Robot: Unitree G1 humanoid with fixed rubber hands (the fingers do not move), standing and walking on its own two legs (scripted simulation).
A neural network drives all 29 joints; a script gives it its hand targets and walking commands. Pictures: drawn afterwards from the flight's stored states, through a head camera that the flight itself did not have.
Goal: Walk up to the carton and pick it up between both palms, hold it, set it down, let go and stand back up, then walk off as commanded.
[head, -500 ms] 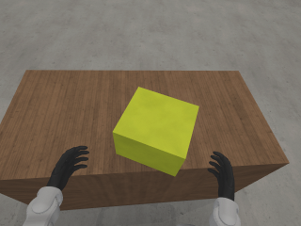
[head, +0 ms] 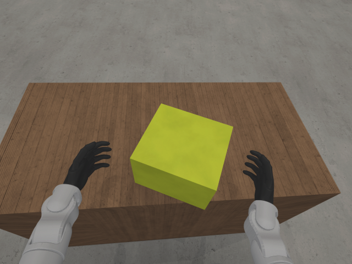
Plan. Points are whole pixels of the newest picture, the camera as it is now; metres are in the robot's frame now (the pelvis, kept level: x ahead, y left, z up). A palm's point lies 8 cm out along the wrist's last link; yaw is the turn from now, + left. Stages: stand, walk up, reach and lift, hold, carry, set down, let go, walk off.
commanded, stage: reach and lift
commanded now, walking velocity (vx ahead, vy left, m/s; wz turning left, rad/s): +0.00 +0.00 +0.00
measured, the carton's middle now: (182, 155) +0.41 -0.01 -0.10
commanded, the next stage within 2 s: none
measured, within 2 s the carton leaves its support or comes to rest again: neither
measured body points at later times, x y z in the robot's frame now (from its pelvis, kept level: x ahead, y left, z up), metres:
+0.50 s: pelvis +0.00 +0.00 +0.00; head +0.03 +0.03 +0.45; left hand +0.38 +0.22 +0.05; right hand +0.32 -0.19 +0.04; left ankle -0.02 +0.12 -0.74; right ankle +0.01 -0.14 -0.74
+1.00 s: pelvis -0.01 +0.01 +0.00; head +0.03 +0.05 +0.44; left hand +0.43 +0.21 +0.06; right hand +0.37 -0.18 +0.05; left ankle -0.02 +0.12 -0.74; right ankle +0.01 -0.14 -0.74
